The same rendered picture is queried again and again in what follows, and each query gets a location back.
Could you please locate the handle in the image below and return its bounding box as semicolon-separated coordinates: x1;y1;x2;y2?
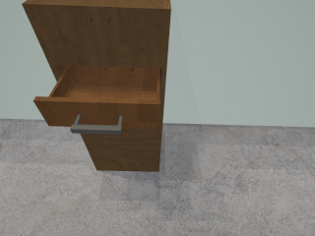
70;114;123;135

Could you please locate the drawer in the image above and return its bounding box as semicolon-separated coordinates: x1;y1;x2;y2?
33;65;160;129

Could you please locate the cabinet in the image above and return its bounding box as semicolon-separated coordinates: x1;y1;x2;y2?
22;0;171;172

